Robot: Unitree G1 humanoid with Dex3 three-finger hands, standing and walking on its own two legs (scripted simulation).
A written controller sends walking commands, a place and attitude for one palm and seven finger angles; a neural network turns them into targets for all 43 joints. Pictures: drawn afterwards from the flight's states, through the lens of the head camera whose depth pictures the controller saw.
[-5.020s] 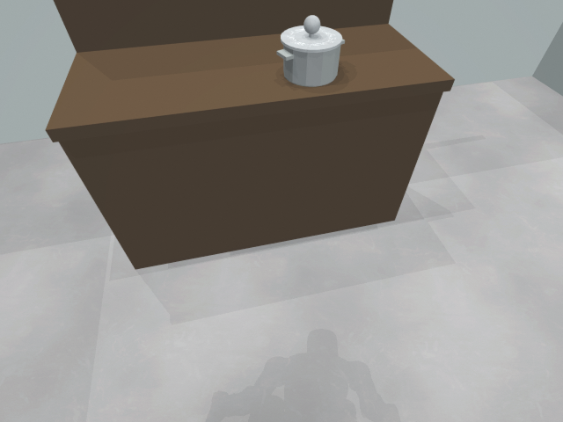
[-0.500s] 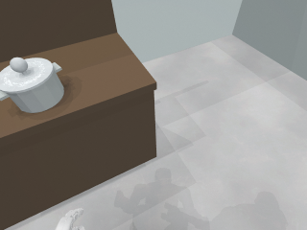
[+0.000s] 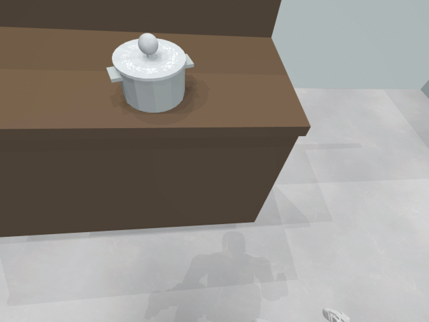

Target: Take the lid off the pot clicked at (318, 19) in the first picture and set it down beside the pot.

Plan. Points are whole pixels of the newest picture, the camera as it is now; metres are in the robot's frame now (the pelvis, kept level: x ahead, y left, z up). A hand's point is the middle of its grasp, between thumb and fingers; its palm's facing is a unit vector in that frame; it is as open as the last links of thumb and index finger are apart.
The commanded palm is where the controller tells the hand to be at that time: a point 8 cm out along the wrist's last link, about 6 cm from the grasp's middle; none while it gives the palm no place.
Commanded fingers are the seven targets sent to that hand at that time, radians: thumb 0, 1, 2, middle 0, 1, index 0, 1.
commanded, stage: turn to face it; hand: left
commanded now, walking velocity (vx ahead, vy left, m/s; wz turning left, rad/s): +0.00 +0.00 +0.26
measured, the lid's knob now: (148, 44) +0.69 +0.24 +0.12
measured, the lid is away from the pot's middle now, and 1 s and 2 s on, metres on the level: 0.00 0.00 0.00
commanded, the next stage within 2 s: take the last steps up to it in 0.08 s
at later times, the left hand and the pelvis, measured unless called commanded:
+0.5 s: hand out of the picture +0.02 +0.15 -0.14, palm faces +0.18 -0.96 -0.23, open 7.4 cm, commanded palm none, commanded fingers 0.00 0.90 0.90 -0.20 -0.30 -0.20 -0.30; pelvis +0.05 -0.02 +0.01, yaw +7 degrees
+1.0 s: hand (105, 312) +0.15 +0.23 -0.17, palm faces +0.22 -0.96 -0.17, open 7.4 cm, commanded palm none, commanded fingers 0.00 0.90 0.90 -0.20 -0.30 -0.20 -0.30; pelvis +0.18 +0.06 +0.01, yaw +8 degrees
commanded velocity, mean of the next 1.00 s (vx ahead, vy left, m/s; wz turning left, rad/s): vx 0.16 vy -0.02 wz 0.07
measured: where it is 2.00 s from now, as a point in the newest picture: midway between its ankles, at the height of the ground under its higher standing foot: (191, 314)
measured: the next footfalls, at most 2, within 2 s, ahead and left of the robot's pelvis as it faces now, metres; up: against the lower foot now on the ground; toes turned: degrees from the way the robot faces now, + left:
right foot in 0.34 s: +0.06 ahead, -0.12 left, +0.00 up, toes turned +2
left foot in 0.80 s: +0.20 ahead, +0.16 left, +0.00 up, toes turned +10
